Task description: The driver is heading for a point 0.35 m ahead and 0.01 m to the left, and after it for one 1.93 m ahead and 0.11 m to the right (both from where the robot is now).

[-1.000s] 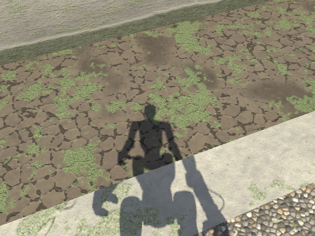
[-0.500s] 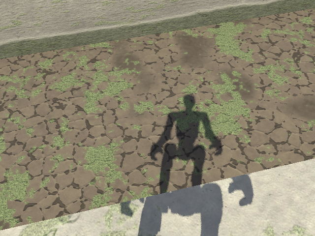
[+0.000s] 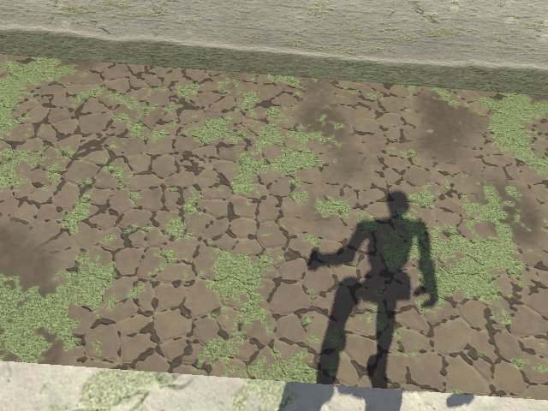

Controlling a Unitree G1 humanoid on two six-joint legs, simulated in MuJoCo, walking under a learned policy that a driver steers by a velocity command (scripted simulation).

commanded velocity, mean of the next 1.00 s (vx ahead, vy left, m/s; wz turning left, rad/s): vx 0.22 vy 0.00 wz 0.23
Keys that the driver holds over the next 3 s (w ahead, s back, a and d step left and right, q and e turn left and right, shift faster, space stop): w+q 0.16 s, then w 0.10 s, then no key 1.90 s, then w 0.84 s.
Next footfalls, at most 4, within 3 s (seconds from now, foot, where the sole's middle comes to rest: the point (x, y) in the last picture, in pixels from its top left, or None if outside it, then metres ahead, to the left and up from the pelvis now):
0.18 right None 0.25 -0.13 -0.78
0.52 left None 0.27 0.10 -0.78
0.76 right None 0.29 -0.10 -0.78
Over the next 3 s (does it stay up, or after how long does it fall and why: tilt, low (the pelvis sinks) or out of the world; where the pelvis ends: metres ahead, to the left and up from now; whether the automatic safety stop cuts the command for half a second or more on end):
stays up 0.27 0.01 -0.02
